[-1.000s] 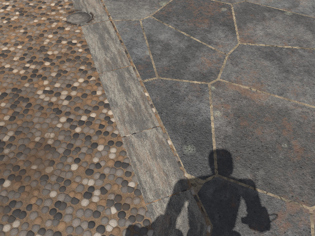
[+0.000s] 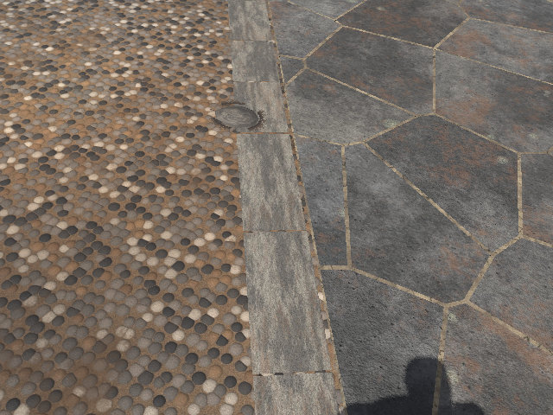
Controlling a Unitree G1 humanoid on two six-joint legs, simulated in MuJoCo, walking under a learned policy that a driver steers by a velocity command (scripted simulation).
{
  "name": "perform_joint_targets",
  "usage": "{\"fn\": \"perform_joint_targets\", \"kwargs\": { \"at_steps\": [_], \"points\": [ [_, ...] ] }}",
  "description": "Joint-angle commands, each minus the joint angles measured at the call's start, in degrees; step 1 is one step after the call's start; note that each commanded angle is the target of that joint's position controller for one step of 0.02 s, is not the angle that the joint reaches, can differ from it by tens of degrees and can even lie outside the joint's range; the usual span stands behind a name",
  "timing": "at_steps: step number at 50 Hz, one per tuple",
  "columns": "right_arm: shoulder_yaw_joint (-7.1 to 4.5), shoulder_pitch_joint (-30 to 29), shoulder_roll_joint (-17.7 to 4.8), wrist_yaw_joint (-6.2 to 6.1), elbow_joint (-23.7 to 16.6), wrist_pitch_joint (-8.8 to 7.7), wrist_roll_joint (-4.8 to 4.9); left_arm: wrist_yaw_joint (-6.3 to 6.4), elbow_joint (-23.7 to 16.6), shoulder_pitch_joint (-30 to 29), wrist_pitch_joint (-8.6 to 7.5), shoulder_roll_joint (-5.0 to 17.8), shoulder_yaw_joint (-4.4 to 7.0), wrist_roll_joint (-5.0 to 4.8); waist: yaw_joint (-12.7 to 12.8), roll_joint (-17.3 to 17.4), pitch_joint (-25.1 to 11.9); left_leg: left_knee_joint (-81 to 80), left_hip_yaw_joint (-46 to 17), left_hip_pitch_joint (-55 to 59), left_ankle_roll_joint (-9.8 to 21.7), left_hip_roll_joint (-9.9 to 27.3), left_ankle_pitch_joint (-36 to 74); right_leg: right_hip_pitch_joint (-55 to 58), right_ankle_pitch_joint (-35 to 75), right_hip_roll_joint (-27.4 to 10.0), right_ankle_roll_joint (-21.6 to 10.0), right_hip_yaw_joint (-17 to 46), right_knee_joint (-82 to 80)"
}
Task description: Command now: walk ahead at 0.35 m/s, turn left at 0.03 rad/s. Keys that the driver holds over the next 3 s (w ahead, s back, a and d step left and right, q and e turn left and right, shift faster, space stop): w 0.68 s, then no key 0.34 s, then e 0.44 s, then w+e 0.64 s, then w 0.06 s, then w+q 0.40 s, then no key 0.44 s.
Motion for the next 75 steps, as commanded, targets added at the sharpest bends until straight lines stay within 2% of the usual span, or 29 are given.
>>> {"fn": "perform_joint_targets", "kwargs": {
  "at_steps": [1, 9, 13, 14, 15, 16, 17, 20, 24, 29, 35, 39, 40, 41, 42, 43, 44, 46, 49, 54, 60, 61, 62, 63, 64, 65, 68, 73, 75],
  "points": [
    [-2.05, -0.26, -7.9, -0.49, -2.43, -1.76, 0.27, -0.46, -3.85, -5.79, -1.74, 1.89, 0.5, -0.07, -0.12, 9.26, 6.13, -13.65, -12.07, 4.02, 7.71, 11.69, -8.54, -9.7, 5.85, -1.95, 0.86, 0.42, -5.07],
    [-3.52, 2.51, -11.49, -0.23, 0.11, -1.19, 1.48, -2.16, -6.51, -11.66, -3.35, 1.64, -1.08, -0.99, -3.3, 10.02, 8.36, -11.33, -9.44, 2.93, 9.29, 14.17, -4.81, 1.14, 1.38, -1.19, -0.05, -1.94, -23.52],
    [-3.34, -0.07, -11.0, 0.17, 0.09, -0.42, 1.68, -2.18, -4.03, -2.1, -4.04, 4.72, 0.08, -0.95, 2.64, 9.18, 4.94, -2.22, -7.87, 0.27, 6.96, 12.8, 5.24, 17.98, 0.13, 1.17, -3.49, -4.04, -29.61],
    [-2.47, -0.44, -8.69, 0.26, -0.19, -0.49, 1.1, -1.67, -1.86, 5.98, -4.19, 7.48, 1.35, -1.02, 6.16, 6.01, -0.45, 9.82, -3.68, -4.26, 4.85, 9.1, 11.27, 30.46, 0.19, -1.35, -5.31, -0.58, -30.13],
    [-0.96, 0.58, -4.23, 0.36, -2.9, -1.36, 0.21, -1.24, -0.68, 14.37, -4.03, 14.18, 2.94, 0.06, 7.91, -8.11, -9.04, 33.03, 2.79, -21.52, 0.35, 2.1, 2.05, 49.42, -3.24, -15.73, -11.9, 19.6, -32.1],
    [-0.8, 0.57, -3.77, 0.09, -3.62, -2.82, 0.94, -1.82, 0.22, 17.06, -3.93, 13.38, 2.66, -0.06, 8.14, -16.08, -11.79, 46.14, -1.27, -34.44, -1.0, -2.69, -18.74, 53.84, -14.46, -21.66, -17.31, 38.88, -40.6],
    [-2.09, -2.03, -8.89, 0.42, -3.6, -3.63, 2.27, -2.0, -0.46, 13.12, -4.11, 9.05, 1.17, -0.09, 7.43, -9.65, -5.02, 52.7, -4.6, -39.56, 0.09, 1.44, -15.96, 48.46, -18.75, -20.67, -15.91, 34.85, -41.68],
    [-2.37, -6.85, -8.21, 0.75, -3.76, -3.33, 1.3, -2.19, -2.65, 3.99, -3.85, 3.41, -0.64, 0.66, 3.41, -3.61, 4.12, 46.9, -2.44, -36.72, 0.96, 7.32, -2.47, 33.31, -7.7, -13.47, -12.28, 18.49, -45.08],
    [-2.04, -7.39, -5.69, 0.9, -4.01, -1.87, 0.51, -1.81, -1.7, 4.65, -4.38, 4.25, -0.43, 0.59, 1.39, -2.59, 5.19, 41.05, -0.73, -34.43, -1.3, 7.9, 4.6, 28.38, 10.37, -10.94, -13.11, 9.47, -47.85],
    [-0.73, -18.45, -3.04, 1.73, -7.39, -2.58, 0.67, -0.62, -0.27, 8.1, -3.83, 5.56, -0.37, 0.01, 4.24, -1.71, 7.02, 20.8, 2.09, -31.32, -1.92, 5.42, 17.96, 27.55, 15.85, -8.31, -11.29, 2.58, -48.94],
    [-0.55, -26.57, -4.0, 3.91, -10.84, -3.38, 1.1, -0.05, 2.28, 12.8, -2.3, 6.54, -0.07, -0.64, 5.27, -1.34, 8.86, 9.81, 1.86, -30.53, 0.76, 2.76, 17.16, 37.7, 20.28, -12.26, -10.05, 2.78, -44.48],
    [-3.25, -8.55, -10.47, 3.45, -5.97, -3.84, -0.55, 0.53, 1.16, 10.38, -1.09, 7.04, -0.17, 0.16, -4.53, -2.55, -5.2, 7.32, 3.64, -0.73, 5.52, -0.09, 26.49, 34.55, 41.71, -6.59, -4.14, -0.38, -18.37],
    [-3.98, -1.57, -15.27, 2.78, -4.99, -3.58, -2.33, 0.49, -0.58, 13.34, -1.65, 3.14, -1.53, 1.77, -4.46, 7.62, -15.08, 13.67, -10.7, 21.11, 11.36, 13.7, 48.74, 17.72, 17.46, -0.99, -1.15, -2.0, 1.67],
    [-3.33, -0.66, -14.61, 3.15, -4.26, -3.17, -1.74, -0.39, 2.15, 23.26, -2.39, -2.04, -3.26, 1.01, -1.25, 17.96, -25.71, 11.09, -30.86, 34.54, 21.07, 26.0, 55.49, 3.75, -31.06, 7.0, 1.02, 4.7, 18.98],
    [-2.74, -1.42, -10.95, 3.12, -4.77, -2.32, -0.5, -0.62, 3.12, 19.53, -2.6, 5.41, -1.33, -0.51, -3.66, 9.83, -24.66, 8.62, -27.43, 28.93, 18.4, 22.18, 47.87, 2.7, -29.72, 4.06, 0.67, 9.85, 22.06],
    [-1.99, -7.4, -9.29, 2.91, -5.22, -2.02, 0.16, -0.5, 0.68, 12.89, -2.37, 6.17, -1.02, -1.58, -2.19, 8.33, -13.84, 6.48, -18.9, 19.86, 15.8, 19.57, 45.08, -1.05, -26.25, 0.95, 0.76, 6.33, 19.91],
    [-1.33, -11.72, -7.39, 2.77, -5.31, -1.93, 0.19, 0.05, 0.04, 9.33, -1.91, 5.11, -1.19, -0.9, -0.51, 3.78, -7.71, 3.82, -14.62, 10.54, 14.07, 16.67, 43.19, -0.43, -22.13, -1.54, 1.38, 4.28, 15.86],
    [-0.69, -16.49, -5.41, 2.92, -4.97, -2.0, -1.09, 0.79, 0.47, 10.33, 0.2, 3.25, -0.99, 0.07, 3.57, 5.09, -3.58, -1.05, -8.66, -4.23, 12.47, 13.28, 39.54, 9.19, -16.55, -4.12, 2.26, 3.73, 9.27],
    [-0.79, -20.11, -6.0, 3.08, -3.71, -2.56, -2.02, 1.66, 0.99, 12.51, 1.95, 0.2, -1.59, 0.6, 6.02, 7.85, -3.15, -3.96, -2.82, -12.84, 12.86, 11.12, 38.57, 17.33, -12.37, -3.59, 3.3, 1.86, -1.71],
    [-1.18, -19.29, -8.08, 1.54, -0.91, -1.04, -1.58, 1.8, -0.57, 5.87, 3.13, 2.59, -0.96, 0.49, 3.27, 8.11, -2.29, -6.99, -2.72, -12.49, 11.36, 11.97, 9.64, 19.33, -3.32, -3.81, 2.15, 1.18, -12.38],
    [-2.11, -17.72, -9.77, -0.91, 0.34, 1.92, 0.78, 1.09, -3.77, 2.1, 2.79, 3.29, 0.05, 0.78, 3.06, 5.83, 2.29, -0.81, -3.5, -7.23, 8.1, 12.93, 0.4, 17.65, -2.74, -1.69, -1.73, -1.72, -23.21],
    [-1.98, -16.25, -8.59, -1.19, 0.66, 2.15, 0.76, 1.0, -4.21, 2.73, 2.64, 5.07, 0.56, 1.1, 2.93, 2.56, 2.46, 4.56, -0.71, -7.28, 5.09, 10.48, 2.15, 18.85, 5.82, -3.54, -3.56, 1.86, -27.83],
    [-1.7, -14.4, -6.39, -1.29, -0.35, 2.02, -0.43, 1.4, -4.83, 3.14, 2.62, 10.14, 1.77, 0.94, -0.19, -8.93, 1.19, 15.86, 6.61, -11.57, 0.51, 3.28, -1.37, 21.9, 17.02, -10.84, -7.81, 12.55, -31.5],
    [-1.61, -19.72, -5.77, -1.66, -2.12, 2.05, -0.89, 1.27, -4.79, 3.9, 2.55, 11.44, 2.36, 0.56, 2.48, -15.51, 3.23, 22.26, 8.8, -19.72, -2.66, -4.47, -9.11, 23.2, 16.05, -15.79, -14.78, 23.1, -36.32],
    [-1.88, -23.84, -6.74, -1.65, -3.4, 2.12, -0.65, 1.27, -4.73, 7.02, 1.72, 9.57, 2.02, 1.6, 5.59, -14.67, 2.09, 34.07, 3.4, -25.54, -3.14, -4.77, -21.15, 26.61, 18.7, -18.26, -18.2, 27.69, -38.51],
    [-2.32, -22.45, -7.08, -1.28, -3.11, 2.27, 0.09, 1.45, -5.07, 6.06, 0.77, 8.93, 1.84, 1.84, 4.23, -11.16, 0.26, 41.35, -0.25, -27.3, -3.0, -3.63, -21.92, 28.06, 21.68, -17.44, -17.74, 25.51, -37.19],
    [-2.71, -20.95, -7.2, -1.28, -2.01, 2.52, 0.06, 1.96, -7.32, -0.47, 0.54, 7.85, 1.93, -0.46, 1.57, -3.84, -1.89, 37.83, -1.59, -27.06, -4.04, -1.12, -14.32, 29.54, 25.73, -12.82, -12.46, 18.47, -34.24],
    [-1.91, -21.98, -5.66, -0.42, -2.33, 1.82, 1.18, 2.7, -8.12, -0.08, 2.89, 9.3, 2.88, -0.41, 2.84, -7.09, -4.62, 22.03, -0.47, -17.1, -5.51, -3.35, -7.95, 28.65, 26.15, -10.13, -12.09, 18.21, -33.14],
    [-2.14, -20.65, -6.64, 0.37, -2.13, 1.7, 1.54, 2.5, -8.49, -0.54, 3.29, 8.99, 2.87, -0.9, 2.67, -7.95, -4.94, 15.68, 0.11, -12.12, -4.95, -3.76, -6.29, 25.53, 9.78, -9.04, -11.74, 20.34, -34.92]
  ]
}}
Next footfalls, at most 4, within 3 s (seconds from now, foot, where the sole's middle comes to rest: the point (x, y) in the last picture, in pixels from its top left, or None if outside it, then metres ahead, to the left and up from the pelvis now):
0.28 right None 0.20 -0.17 -0.79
0.78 left None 0.55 0.05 -0.79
1.22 right None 0.52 -0.18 -0.79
1.58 left None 0.57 0.06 -0.79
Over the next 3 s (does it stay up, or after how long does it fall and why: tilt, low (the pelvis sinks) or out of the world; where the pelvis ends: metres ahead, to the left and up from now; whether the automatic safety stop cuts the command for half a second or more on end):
stays up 1.01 -0.40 -0.01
